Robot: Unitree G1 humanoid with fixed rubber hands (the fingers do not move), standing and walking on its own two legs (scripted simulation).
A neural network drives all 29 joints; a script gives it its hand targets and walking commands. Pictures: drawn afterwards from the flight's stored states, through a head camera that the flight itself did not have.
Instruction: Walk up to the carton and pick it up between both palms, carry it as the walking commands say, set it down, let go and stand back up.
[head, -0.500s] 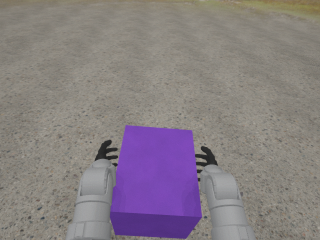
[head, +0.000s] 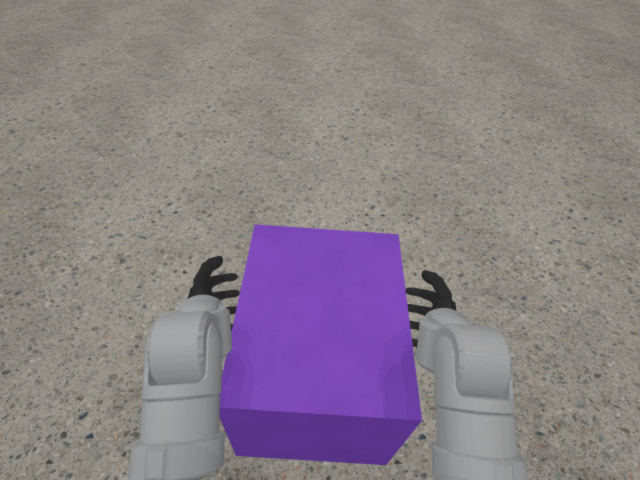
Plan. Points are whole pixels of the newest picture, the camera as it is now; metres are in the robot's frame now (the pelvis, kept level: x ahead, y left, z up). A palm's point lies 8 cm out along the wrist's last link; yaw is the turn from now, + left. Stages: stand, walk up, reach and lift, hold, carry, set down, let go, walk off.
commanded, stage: carry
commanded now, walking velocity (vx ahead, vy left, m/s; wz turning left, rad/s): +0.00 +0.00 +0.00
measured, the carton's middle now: (319, 342) +0.32 +0.00 +0.00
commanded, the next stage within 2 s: none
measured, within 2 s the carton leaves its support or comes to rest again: neither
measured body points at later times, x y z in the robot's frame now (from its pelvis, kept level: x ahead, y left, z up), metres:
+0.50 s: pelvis +0.09 -0.03 -0.02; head +0.11 -0.01 +0.43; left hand +0.41 +0.11 +0.05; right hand +0.40 -0.17 +0.05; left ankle +0.01 +0.08 -0.75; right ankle +0.04 -0.11 -0.73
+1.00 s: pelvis +0.17 -0.14 -0.04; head +0.21 -0.13 +0.41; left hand +0.52 -0.14 +0.02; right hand +0.40 -0.39 +0.03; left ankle +0.18 +0.01 -0.75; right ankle +0.22 -0.22 -0.72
